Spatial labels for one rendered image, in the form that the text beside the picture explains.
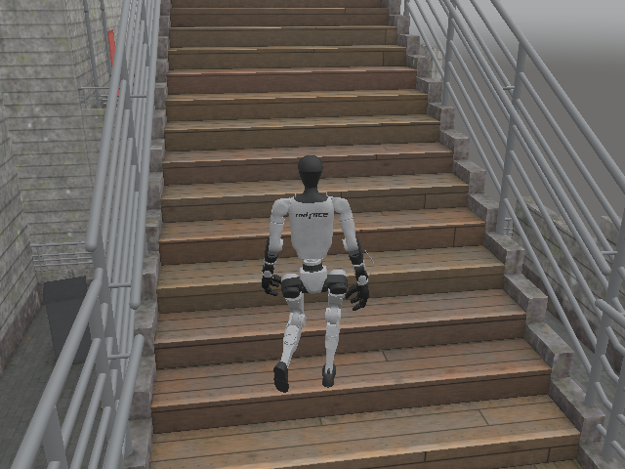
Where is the right robot thigh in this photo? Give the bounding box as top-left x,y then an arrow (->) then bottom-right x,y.
325,270 -> 348,324

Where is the robot right forearm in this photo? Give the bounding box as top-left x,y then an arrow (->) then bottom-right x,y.
349,236 -> 368,285

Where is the robot left forearm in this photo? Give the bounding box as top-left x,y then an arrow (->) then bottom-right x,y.
262,238 -> 278,277

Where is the left robot hand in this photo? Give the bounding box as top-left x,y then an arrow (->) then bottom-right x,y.
262,275 -> 281,296

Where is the robot head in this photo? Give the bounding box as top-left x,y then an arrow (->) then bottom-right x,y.
294,155 -> 328,203

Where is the right robot upper arm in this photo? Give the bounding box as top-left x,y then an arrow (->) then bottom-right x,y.
331,196 -> 358,252

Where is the right robot hand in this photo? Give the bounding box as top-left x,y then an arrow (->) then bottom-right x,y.
346,283 -> 369,311

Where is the left robot upper arm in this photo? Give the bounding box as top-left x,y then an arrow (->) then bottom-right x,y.
269,197 -> 291,252

